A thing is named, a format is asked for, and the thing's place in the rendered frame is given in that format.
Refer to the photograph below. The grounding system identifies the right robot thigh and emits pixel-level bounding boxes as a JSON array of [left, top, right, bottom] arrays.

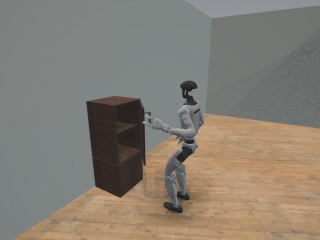
[[175, 145, 198, 173]]

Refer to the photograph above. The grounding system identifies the robot right upper arm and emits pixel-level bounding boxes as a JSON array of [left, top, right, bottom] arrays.
[[196, 101, 204, 127]]

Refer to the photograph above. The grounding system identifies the robot left forearm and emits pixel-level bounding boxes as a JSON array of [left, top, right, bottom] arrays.
[[161, 124, 194, 138]]

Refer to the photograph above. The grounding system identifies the cupboard door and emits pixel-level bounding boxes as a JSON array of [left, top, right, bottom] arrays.
[[139, 101, 146, 166]]

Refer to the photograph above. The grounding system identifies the handle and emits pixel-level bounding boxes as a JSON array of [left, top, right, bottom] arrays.
[[144, 111, 151, 123]]

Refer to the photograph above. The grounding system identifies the robot left upper arm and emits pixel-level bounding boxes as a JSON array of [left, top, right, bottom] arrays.
[[178, 105, 196, 138]]

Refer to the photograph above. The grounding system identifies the robot left shin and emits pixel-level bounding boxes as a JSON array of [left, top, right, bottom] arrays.
[[163, 176, 179, 208]]

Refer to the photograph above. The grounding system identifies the left robot hand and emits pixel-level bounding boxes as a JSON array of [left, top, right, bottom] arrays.
[[142, 115, 164, 130]]

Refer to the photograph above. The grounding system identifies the right robot hand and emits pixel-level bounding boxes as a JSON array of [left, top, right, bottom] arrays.
[[174, 136, 185, 144]]

